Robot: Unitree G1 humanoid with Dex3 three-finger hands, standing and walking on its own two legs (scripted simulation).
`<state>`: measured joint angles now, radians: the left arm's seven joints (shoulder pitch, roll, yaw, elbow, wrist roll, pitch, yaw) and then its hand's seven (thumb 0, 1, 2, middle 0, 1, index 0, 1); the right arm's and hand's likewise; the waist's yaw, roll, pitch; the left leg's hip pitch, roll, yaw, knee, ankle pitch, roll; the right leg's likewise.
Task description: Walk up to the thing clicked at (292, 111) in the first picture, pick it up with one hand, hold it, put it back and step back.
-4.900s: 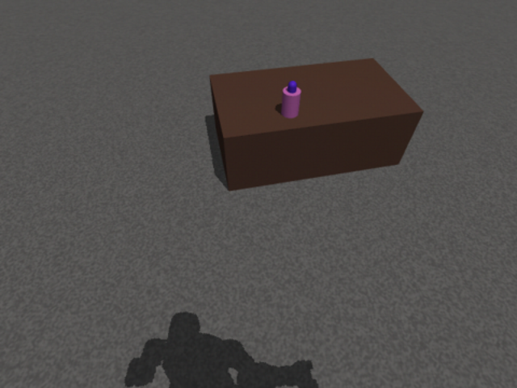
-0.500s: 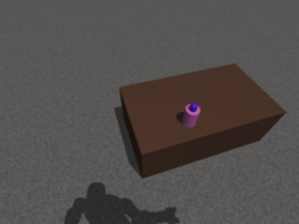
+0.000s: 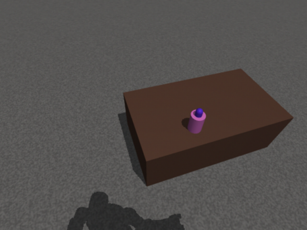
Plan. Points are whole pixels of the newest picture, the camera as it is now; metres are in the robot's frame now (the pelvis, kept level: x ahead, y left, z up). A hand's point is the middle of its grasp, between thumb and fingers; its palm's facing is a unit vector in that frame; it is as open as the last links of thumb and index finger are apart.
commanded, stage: stand
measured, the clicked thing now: (197, 119) +0.73 -0.23 -0.34
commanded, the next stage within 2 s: none
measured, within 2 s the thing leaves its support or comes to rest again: neither
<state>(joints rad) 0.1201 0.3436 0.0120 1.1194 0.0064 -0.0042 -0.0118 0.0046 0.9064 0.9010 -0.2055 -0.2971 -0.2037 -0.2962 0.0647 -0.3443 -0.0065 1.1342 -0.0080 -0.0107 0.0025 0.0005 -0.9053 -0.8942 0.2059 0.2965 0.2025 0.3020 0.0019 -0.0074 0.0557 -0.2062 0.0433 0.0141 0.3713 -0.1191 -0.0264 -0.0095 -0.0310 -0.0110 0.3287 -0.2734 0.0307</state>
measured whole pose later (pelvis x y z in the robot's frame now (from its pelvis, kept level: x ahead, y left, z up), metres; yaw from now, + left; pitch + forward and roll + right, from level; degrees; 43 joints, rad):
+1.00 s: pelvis +0.01 +0.00 +0.00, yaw -1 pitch -2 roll +0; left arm 0.13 0.35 0.00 1.10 0.01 -0.01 0.00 0.00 0.91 0.90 -0.21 -0.30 -0.20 -0.30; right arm 0.07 -0.34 -0.01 1.14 -0.01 -0.01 0.00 0.00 -0.91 -0.89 0.21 0.30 0.20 0.30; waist 0.00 -0.01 0.05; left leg -0.19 0.04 0.03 0.36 -0.14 -0.03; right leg 0.00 -0.04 0.00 0.31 -0.28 0.03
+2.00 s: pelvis +0.01 +0.00 +0.00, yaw -1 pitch -2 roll +0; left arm 0.16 0.36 0.00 1.09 0.01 0.00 -0.01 0.00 0.91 0.90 -0.21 -0.30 -0.20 -0.30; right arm 0.09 -0.34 -0.01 1.14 -0.01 -0.01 0.01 0.00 -0.91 -0.89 0.21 0.30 0.20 0.30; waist 0.00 -0.01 0.06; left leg -0.20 0.04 0.03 0.36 -0.13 -0.02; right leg 0.00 -0.04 0.00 0.32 -0.28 0.04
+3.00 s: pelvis +0.09 -0.12 -0.01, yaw +8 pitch -2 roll -1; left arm 0.38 0.41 0.10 0.86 0.05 0.03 -0.09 0.01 0.90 0.90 -0.21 -0.30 -0.20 -0.30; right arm 0.29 -0.42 -0.08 0.93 -0.01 -0.05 -0.01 0.00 -0.91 -0.89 0.21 0.30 0.20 0.30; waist 0.10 -0.04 0.07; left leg -0.44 0.04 0.05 0.79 -0.39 0.02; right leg -0.11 0.01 -0.13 0.50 -0.37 -0.04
